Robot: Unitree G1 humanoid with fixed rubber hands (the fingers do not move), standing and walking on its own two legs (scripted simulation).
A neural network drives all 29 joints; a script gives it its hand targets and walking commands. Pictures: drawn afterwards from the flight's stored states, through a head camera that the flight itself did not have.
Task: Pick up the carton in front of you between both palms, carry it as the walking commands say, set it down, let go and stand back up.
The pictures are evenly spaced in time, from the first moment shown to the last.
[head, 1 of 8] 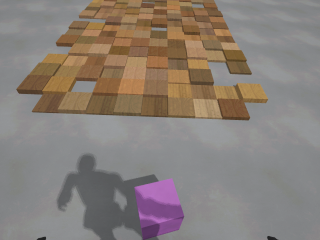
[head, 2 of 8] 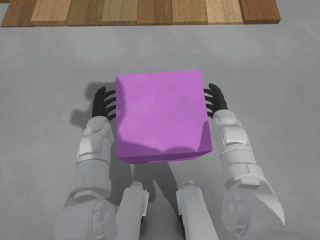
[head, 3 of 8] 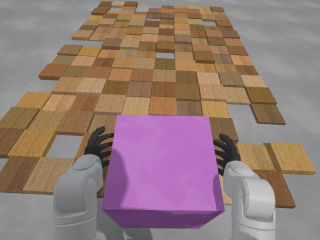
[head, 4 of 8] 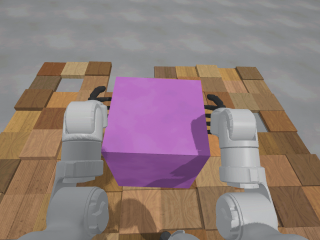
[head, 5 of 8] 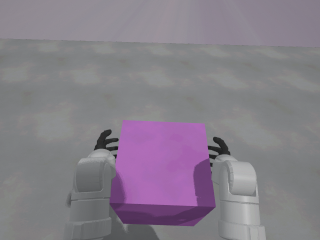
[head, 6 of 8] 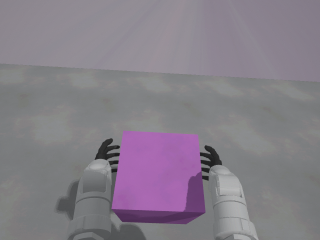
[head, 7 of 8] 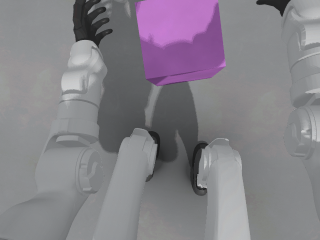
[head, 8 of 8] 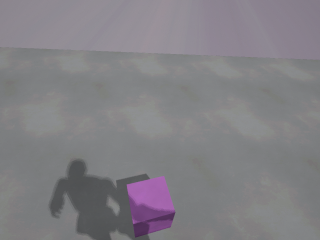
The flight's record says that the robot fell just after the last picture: no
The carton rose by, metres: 0.78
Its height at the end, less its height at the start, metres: +0.00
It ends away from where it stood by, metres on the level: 6.24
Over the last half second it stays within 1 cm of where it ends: yes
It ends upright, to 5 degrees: yes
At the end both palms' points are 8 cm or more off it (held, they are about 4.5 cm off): yes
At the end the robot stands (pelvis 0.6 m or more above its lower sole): yes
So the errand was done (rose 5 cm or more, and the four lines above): yes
